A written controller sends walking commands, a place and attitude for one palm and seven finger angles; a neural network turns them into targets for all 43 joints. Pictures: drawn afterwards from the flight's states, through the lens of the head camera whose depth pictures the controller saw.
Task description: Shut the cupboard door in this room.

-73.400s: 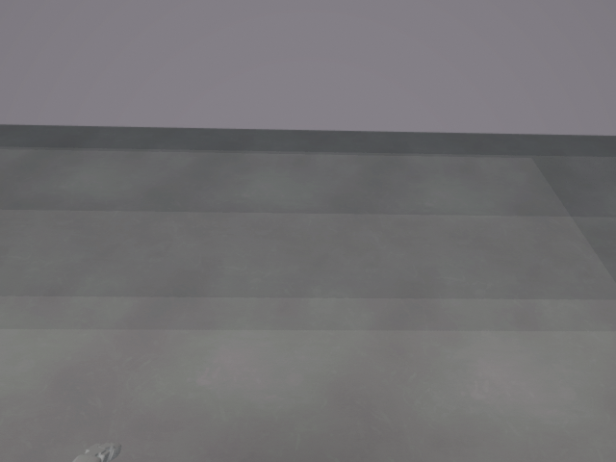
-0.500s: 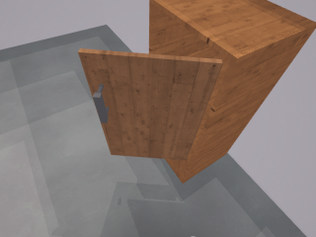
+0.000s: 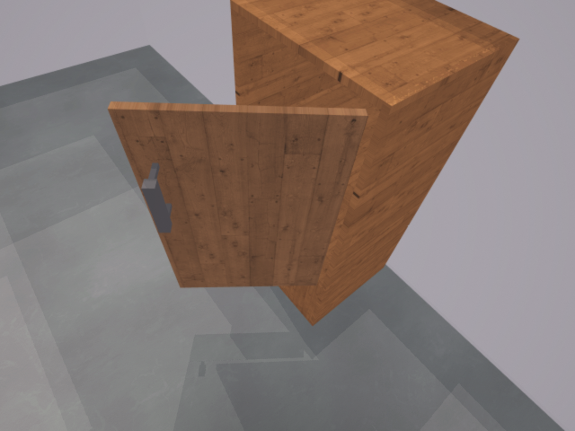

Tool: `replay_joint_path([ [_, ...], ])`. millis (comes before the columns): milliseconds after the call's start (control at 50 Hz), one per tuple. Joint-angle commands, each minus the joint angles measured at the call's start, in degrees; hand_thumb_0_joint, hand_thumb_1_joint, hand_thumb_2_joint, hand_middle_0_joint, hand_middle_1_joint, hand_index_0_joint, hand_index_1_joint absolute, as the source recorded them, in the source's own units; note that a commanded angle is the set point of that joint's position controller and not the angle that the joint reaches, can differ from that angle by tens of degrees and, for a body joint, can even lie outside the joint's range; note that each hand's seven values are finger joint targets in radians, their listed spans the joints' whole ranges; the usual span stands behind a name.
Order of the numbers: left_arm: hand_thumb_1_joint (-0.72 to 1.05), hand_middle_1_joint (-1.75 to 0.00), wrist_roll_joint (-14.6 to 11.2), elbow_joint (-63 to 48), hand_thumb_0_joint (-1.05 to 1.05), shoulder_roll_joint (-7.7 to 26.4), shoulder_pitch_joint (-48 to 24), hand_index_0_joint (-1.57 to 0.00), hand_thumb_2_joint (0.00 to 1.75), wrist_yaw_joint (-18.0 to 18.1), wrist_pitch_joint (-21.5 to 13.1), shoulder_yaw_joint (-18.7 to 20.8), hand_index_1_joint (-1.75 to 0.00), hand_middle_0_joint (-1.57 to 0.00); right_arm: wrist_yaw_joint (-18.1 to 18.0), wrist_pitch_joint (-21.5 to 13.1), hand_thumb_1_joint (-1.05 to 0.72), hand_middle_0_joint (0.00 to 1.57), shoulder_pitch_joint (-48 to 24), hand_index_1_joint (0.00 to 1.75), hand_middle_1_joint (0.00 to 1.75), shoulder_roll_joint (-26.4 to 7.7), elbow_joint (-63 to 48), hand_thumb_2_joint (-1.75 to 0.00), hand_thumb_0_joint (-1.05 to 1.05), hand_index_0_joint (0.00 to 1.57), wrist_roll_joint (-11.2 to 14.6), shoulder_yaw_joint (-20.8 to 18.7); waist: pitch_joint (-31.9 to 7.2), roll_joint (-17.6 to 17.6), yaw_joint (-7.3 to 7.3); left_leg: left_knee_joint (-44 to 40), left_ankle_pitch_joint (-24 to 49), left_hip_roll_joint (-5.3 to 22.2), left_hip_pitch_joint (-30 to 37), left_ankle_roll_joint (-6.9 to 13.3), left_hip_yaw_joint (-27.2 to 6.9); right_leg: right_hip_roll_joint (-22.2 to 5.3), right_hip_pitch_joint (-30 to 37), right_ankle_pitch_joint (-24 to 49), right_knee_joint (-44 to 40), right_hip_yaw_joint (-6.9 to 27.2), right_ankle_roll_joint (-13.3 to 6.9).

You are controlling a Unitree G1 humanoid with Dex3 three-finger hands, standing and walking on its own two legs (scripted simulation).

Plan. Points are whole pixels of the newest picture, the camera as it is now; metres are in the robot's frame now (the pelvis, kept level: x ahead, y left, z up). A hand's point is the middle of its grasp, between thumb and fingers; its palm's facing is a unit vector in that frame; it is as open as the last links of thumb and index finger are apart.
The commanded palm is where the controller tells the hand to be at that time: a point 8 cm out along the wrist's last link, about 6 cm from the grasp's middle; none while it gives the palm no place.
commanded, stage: come to a stop and stand still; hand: left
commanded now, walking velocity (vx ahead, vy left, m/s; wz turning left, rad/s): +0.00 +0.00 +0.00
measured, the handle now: (160, 198) +0.49 +0.24 -0.02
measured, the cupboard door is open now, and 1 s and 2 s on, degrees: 54 54 54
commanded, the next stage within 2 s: look again from close up in 1.86 s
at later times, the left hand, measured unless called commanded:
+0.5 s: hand out of the picture +0.05 +0.11 -0.18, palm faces +0.08 -0.97 -0.24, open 7.2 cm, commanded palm none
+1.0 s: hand out of the picture +0.03 +0.10 -0.19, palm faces +0.09 -0.98 -0.17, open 7.4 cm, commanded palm none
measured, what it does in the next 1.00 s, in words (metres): steps on the spot: right foot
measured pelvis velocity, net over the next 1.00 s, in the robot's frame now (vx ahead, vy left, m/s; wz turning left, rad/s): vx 0.05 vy -0.06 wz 0.03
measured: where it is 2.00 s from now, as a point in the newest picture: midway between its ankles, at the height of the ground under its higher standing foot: outside the picture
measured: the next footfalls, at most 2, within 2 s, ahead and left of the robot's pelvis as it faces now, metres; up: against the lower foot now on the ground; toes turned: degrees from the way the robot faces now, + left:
right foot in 0.10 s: +0.01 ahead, -0.16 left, +0.00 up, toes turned -3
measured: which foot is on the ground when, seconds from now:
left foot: down 0.00-1.00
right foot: up 0.00-0.08, down 0.10-1.00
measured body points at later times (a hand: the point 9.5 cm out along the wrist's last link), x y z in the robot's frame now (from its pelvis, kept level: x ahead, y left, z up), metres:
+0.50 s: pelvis +0.02 -0.07 -0.01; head +0.03 -0.09 +0.44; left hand +0.04 +0.16 -0.16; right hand +0.01 -0.28 -0.18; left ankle +0.01 +0.09 -0.75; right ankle -0.03 -0.16 -0.75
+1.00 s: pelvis +0.05 -0.06 -0.01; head +0.07 -0.05 +0.44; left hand +0.03 +0.15 -0.17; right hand +0.08 -0.28 -0.17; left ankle +0.01 +0.09 -0.75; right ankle -0.03 -0.16 -0.75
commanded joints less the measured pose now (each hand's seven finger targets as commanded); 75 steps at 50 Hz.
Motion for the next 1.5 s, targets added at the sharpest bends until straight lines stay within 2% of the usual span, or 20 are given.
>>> replay_joint_path([
  [0,0.9,-0.3,-0.65,-2.31,0.0,0.55,2.58,-0.2,0.9,0.15,-2.23,-0.61,-0.3,-0.2,0.19,-0.81,-0.9,0.2,2.73,0.3,0.3,-9.3,-0.55,-0.9,0.0,0.2,0.15,-2.02,-4.33,11.0,1.86,-5.34,7.42,11.88,2.71,4.44,-13.6,0.84,5.15,4.82,-13.91,-2.87,-1.37],
  [20,0.9,-0.3,-0.65,-1.48,0.0,0.78,4.51,-0.2,0.9,0.37,-2.49,-0.6,-0.3,-0.2,0.32,-0.73,-0.9,0.2,2.29,0.3,0.3,-8.99,-0.49,-0.9,0.0,0.2,0.41,-1.98,-5.17,10.14,2.99,-3.66,4.41,10.69,0.44,2.93,-12.41,0.63,9.78,10.65,-20.38,-3.41,-1.44],
  [40,0.9,-0.3,-0.54,-1.08,0.0,2.32,5.17,-0.2,0.9,0.76,-2.89,-0.58,-0.3,-0.2,0.59,-0.72,-0.9,0.2,2.9,0.3,0.3,-7.32,-0.18,-0.9,0.0,0.2,0.77,-1.7,-4.68,6.48,3.25,-1.15,1.24,8.44,-3.09,0.62,-10.57,-1.29,14.29,13.94,-25.65,-1.26,-1.8],
  [60,0.9,-0.3,-0.37,-1.02,0.0,4.2,4.87,-0.2,0.9,1.2,-3.44,-0.51,-0.3,-0.2,0.91,-0.76,-0.9,0.2,3.73,0.3,0.3,-4.58,-0.35,-0.9,0.0,0.2,1.09,-1.11,-3.64,0.24,2.69,2.41,-3.66,5.15,-7.98,-2.04,-7.33,-7.5,16.4,12.28,-27.6,5.41,-3.91],
  [80,0.9,-0.3,-0.47,-1.31,0.0,5.94,3.22,-0.2,0.9,1.34,-3.63,-0.67,-0.3,-0.2,1.38,-0.63,-0.9,0.2,3.37,0.3,0.3,-2.12,-0.66,-0.9,0.0,0.2,0.99,-0.27,-1.0,-3.58,2.12,3.31,-6.63,1.92,-7.88,-3.7,-4.34,-11.93,12.02,11.74,-29.13,8.01,-6.28],
  [100,0.9,-0.3,-0.48,-1.54,0.0,6.06,2.41,-0.2,0.9,1.25,-3.85,-0.79,-0.3,-0.2,1.45,-0.37,-0.9,0.2,3.19,0.3,0.3,-1.73,-0.75,-0.9,0.0,0.2,0.53,-0.05,-0.92,-4.47,1.69,3.85,-5.66,1.0,-3.92,-4.07,-3.15,-12.54,6.73,10.57,-29.51,8.53,-7.38],
  [120,0.9,-0.3,-0.56,-1.53,0.0,6.09,2.13,-0.2,0.9,1.28,-4.32,-0.53,-0.3,-0.2,1.35,0.05,-0.9,0.2,3.23,0.3,0.3,-1.94,-0.39,-0.9,0.0,0.2,0.15,0.02,0.48,-11.62,1.93,4.9,-5.54,1.13,-2.19,-4.04,-3.0,-10.83,3.84,9.97,-30.51,8.69,-7.54],
  [140,0.9,-0.3,-0.62,-1.67,0.0,4.64,1.29,-0.2,0.9,1.3,-4.36,-0.9,-0.3,-0.2,1.28,0.03,-0.9,0.2,4.36,0.3,0.3,-2.99,0.22,-0.9,0.0,0.2,0.07,-0.04,1.76,-12.6,1.36,4.62,-3.75,1.55,-1.0,-3.97,-3.28,-9.59,2.5,9.96,-30.36,7.57,-7.55],
  [180,0.9,-0.3,-0.67,-2.06,0.0,2.71,1.32,-0.2,0.9,1.41,-4.27,-1.21,-0.3,-0.2,1.22,-0.44,-0.9,0.2,6.02,0.3,0.3,-2.73,1.51,-0.9,0.0,0.2,0.2,0.15,1.83,-7.27,1.1,2.24,2.68,2.39,1.67,-3.89,-3.97,-6.54,2.37,11.48,-27.85,4.35,-6.51],
  [240,0.9,-0.3,-0.88,-2.17,0.0,2.24,3.25,-0.2,0.9,1.45,-4.3,-1.07,-0.3,-0.2,1.05,-0.83,-0.9,0.2,5.53,0.3,0.3,-3.21,1.87,-0.9,0.0,0.2,0.4,0.34,1.1,-1.72,1.83,1.28,5.76,3.4,2.09,-3.76,-4.46,-4.83,4.15,12.79,-26.3,2.97,-5.1],
  [320,0.9,-0.3,-0.86,-2.2,0.0,2.26,4.97,-0.2,0.9,1.55,-4.53,-0.89,-0.3,-0.2,0.86,-0.69,-0.9,0.2,4.33,0.3,0.3,-3.05,1.57,-0.9,0.0,0.2,0.46,0.39,0.97,-0.64,2.16,2.02,5.93,3.42,2.9,-3.99,-3.89,-5.0,4.93,16.88,-26.49,3.31,-5.16],
  [400,0.9,-0.3,-0.71,-2.11,0.0,2.37,5.73,-0.2,0.9,1.53,-4.63,-0.81,-0.3,-0.2,0.71,-0.61,-0.9,0.2,3.37,0.3,0.3,-3.38,1.35,-0.9,0.0,0.2,0.52,0.48,0.64,-0.17,2.09,2.24,6.69,3.69,3.99,-4.01,-3.69,-4.78,5.26,19.5,-26.3,3.03,-5.11],
  [480,0.9,-0.3,-0.65,-1.39,0.0,2.64,7.3,-0.2,0.9,1.53,-4.8,-0.83,-0.3,-0.2,0.51,-0.56,-0.9,0.2,2.03,0.3,0.3,-3.74,1.06,-0.9,0.0,0.2,0.71,0.6,-0.13,-2.3,2.29,2.57,7.47,3.77,4.81,-4.0,-3.21,-4.82,6.95,25.27,-26.05,2.72,-4.72],
  [540,0.9,-0.3,-0.71,-0.81,0.0,2.79,8.38,-0.2,0.9,1.62,-4.91,-1.0,-0.3,-0.2,0.43,-0.54,-0.9,0.2,1.29,0.3,0.3,-4.39,0.94,-0.9,0.0,0.2,0.75,0.73,-0.63,-1.12,2.13,2.58,8.76,3.84,5.78,-4.02,-3.23,-4.94,7.54,28.94,-25.17,2.68,-4.77],
  [740,0.9,-0.3,-0.63,0.98,0.0,2.13,11.74,-0.2,0.9,1.78,-5.01,-1.33,-0.3,-0.2,-0.06,-0.97,-0.9,0.2,-0.88,0.3,0.3,-5.2,0.77,-0.9,0.0,0.2,1.04,0.98,-1.9,0.63,2.63,2.95,13.03,4.23,7.77,-3.41,-3.3,-4.66,9.74,34.22,-24.21,1.52,-4.23],
  [880,0.9,-0.3,-0.52,1.08,0.0,1.91,12.03,-0.2,0.9,1.96,-5.03,-1.29,-0.3,-0.2,-0.33,-1.33,-0.9,0.2,-0.69,0.3,0.3,-5.35,0.81,-0.9,0.0,0.2,1.08,0.94,-2.56,-0.27,2.79,2.95,17.64,4.34,8.42,-3.03,-3.39,-4.41,11.52,37.7,-23.1,0.43,-4.15],
  [1020,0.9,-0.3,-0.6,0.71,0.0,2.39,11.41,-0.2,0.9,1.97,-4.82,-1.22,-0.3,-0.2,-0.35,-1.67,-0.9,0.2,-0.35,0.3,0.3,-6.07,0.76,-0.9,0.0,0.2,0.97,1.05,-1.76,1.59,3.12,2.18,20.35,4.21,8.28,-2.55,-4.09,-4.32,12.11,34.53,-23.13,-0.09,-4.08],
  [1140,0.9,-0.3,-0.61,0.05,0.0,3.23,10.2,-0.2,0.9,1.89,-4.73,-1.14,-0.3,-0.2,-0.24,-1.85,-0.9,0.2,0.13,0.3,0.3,-6.92,0.65,-0.9,0.0,0.2,0.95,0.96,-1.1,1.48,3.2,0.98,20.81,4.22,8.18,-2.21,-4.61,-4.23,12.31,31.39,-23.56,-0.43,-3.95],
  [1300,0.9,-0.3,-0.56,-0.69,0.0,4.15,8.96,-0.2,0.9,1.79,-4.7,-0.96,-0.3,-0.2,-0.06,-2.21,-0.9,0.2,0.4,0.3,0.3,-7.73,0.57,-0.9,0.0,0.2,1.0,0.86,-0.89,0.83,3.37,-0.45,20.0,4.1,8.01,-1.75,-5.42,-4.24,12.77,27.86,-24.11,-0.51,-3.76],
  [1480,0.9,-0.3,-0.42,-0.8,0.0,4.69,8.16,-0.2,0.9,1.62,-4.65,-0.88,-0.3,-0.2,0.13,-2.29,-0.9,0.2,0.08,0.3,0.3,-8.01,0.6,-0.9,0.0,0.2,1.15,0.7,0.82,0.95,3.3,-2.24,14.87,4.02,6.63,-1.46,-5.96,-4.21,12.04,22.41,-25.7,-0.4,-3.59],
])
